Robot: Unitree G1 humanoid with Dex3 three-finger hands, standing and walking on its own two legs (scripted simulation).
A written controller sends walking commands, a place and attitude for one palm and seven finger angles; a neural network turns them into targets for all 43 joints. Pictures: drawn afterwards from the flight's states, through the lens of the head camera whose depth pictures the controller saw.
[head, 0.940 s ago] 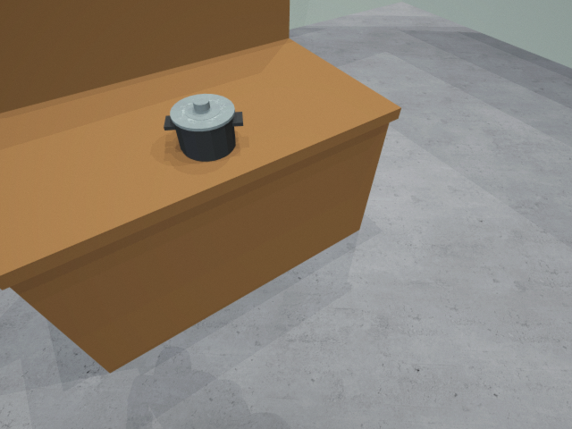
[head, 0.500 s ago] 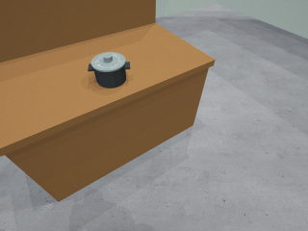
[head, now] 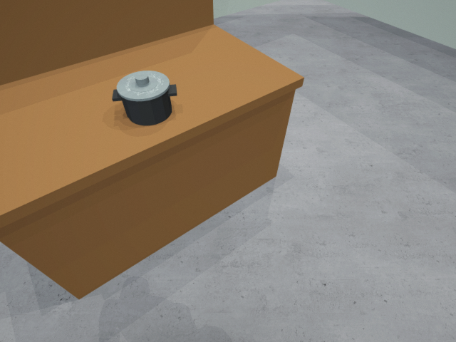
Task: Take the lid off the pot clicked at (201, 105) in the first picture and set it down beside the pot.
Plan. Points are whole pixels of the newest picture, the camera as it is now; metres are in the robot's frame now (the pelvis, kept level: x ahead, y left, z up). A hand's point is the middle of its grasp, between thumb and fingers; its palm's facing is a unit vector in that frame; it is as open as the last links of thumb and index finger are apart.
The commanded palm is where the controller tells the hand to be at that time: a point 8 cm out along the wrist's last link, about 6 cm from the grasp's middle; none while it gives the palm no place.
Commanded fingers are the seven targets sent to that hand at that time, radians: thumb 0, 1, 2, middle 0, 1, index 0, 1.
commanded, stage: walk to a spot facing it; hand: left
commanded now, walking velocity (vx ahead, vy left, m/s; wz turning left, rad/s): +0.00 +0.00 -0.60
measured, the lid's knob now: (142, 79) +0.82 +0.33 +0.01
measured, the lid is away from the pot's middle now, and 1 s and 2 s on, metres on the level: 0.00 0.00 0.00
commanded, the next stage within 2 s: none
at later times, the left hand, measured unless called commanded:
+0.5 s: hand out of the picture +0.06 +0.15 -0.15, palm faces -0.15 -0.95 -0.28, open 7.4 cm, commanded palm none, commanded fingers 0.00 0.90 0.90 -0.20 -0.30 -0.20 -0.30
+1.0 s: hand (157, 284) +0.26 +0.18 -0.17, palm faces -0.47 -0.86 -0.21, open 7.4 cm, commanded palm none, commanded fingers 0.00 0.90 0.90 -0.20 -0.30 -0.20 -0.30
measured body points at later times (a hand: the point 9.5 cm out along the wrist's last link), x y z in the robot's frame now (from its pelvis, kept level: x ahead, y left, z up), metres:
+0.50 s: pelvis +0.00 -0.04 +0.01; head +0.04 -0.08 +0.46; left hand +0.07 +0.20 -0.13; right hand +0.08 -0.31 -0.14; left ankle +0.01 +0.14 -0.65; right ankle -0.01 -0.10 -0.74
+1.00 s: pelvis +0.12 +0.01 +0.01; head +0.15 +0.03 +0.45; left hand +0.29 +0.23 -0.15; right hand +0.04 -0.23 -0.11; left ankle +0.12 +0.11 -0.74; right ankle +0.05 -0.11 -0.65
